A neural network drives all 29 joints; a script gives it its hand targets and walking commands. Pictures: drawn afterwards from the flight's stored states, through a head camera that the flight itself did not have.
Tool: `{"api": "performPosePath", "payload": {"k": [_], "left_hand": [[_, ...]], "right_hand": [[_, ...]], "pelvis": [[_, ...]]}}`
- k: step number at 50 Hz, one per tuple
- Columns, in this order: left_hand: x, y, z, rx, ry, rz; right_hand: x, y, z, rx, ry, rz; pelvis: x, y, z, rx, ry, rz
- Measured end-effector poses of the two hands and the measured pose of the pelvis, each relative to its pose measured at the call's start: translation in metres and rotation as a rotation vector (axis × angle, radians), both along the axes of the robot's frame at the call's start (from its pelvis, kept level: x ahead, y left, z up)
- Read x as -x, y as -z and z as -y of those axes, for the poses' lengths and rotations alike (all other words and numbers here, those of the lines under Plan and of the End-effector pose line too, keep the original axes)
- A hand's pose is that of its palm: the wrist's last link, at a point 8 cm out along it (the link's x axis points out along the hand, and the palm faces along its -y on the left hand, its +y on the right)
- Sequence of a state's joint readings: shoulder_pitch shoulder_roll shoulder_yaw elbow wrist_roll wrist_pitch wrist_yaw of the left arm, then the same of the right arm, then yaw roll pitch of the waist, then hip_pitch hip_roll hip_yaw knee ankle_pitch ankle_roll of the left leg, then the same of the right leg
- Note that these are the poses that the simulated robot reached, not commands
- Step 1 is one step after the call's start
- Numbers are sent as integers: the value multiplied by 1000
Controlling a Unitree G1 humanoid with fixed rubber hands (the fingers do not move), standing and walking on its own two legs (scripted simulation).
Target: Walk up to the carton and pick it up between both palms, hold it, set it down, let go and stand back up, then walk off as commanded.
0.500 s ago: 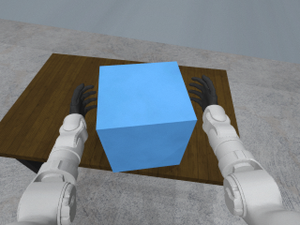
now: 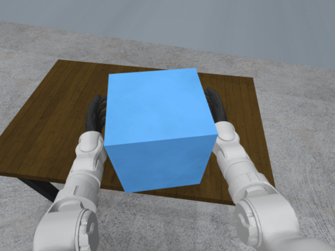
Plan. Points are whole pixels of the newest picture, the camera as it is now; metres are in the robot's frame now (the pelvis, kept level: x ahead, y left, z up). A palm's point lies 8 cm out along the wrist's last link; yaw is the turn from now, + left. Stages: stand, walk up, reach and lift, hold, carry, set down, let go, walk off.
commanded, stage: reach and lift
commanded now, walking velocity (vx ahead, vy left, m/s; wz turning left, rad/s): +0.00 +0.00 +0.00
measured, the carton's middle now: (158, 134) +0.39 +0.05 +0.03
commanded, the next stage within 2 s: none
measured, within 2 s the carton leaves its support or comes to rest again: leaves its support in 1.26 s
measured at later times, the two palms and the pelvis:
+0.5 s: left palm (97, 130) +0.37 +0.20 +0.06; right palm (221, 126) +0.40 -0.10 +0.07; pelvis +0.00 +0.01 +0.00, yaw +0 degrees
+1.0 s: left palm (97, 130) +0.37 +0.20 +0.06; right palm (221, 126) +0.40 -0.10 +0.07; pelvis +0.00 +0.01 +0.00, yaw +0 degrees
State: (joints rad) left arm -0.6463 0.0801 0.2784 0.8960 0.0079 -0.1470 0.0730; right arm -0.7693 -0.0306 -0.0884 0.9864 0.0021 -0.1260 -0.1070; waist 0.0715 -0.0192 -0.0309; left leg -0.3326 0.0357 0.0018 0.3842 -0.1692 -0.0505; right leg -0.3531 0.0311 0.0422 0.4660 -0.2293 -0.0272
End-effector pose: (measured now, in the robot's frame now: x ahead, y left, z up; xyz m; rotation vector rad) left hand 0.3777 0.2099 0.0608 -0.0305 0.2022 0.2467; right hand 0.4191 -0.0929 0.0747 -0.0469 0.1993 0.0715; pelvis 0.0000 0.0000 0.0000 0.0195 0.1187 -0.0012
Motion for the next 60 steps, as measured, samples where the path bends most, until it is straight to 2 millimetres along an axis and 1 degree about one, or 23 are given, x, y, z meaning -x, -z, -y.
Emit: {"api": "performPosePath", "payload": {"k": [8, 20, 50, 60], "left_hand": [[1, 0, 8, 2, -8, -6], [7, 0, 10, 4, -14, -8], [8, -1, 10, -2, -17, -17], [10, -3, 11, -5, -14, -28]], "right_hand": [[12, 0, 6, 41, 35, 16], [22, 0, 7, 38, 53, 11], [23, 0, 7, 34, 59, 1], [26, -1, 8, 22, 65, -11]], "pelvis": [[0, -1, -3, 4, 0, 0], [4, -1, -5, 8, 0, 6], [4, -1, -5, 8, 0, 6], [5, -1, -5, 8, -1, 7]]}}
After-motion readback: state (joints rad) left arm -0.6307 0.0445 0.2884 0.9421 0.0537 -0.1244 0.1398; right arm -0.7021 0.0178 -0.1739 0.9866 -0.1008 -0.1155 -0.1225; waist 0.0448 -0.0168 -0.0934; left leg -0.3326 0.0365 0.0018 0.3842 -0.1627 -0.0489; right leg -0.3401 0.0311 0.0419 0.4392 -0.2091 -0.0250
